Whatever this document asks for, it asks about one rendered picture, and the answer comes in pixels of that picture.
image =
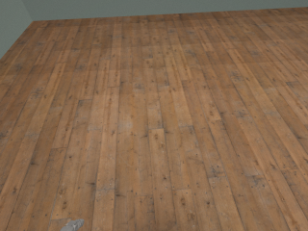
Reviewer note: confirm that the robot left hand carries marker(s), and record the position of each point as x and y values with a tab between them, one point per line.
73	225

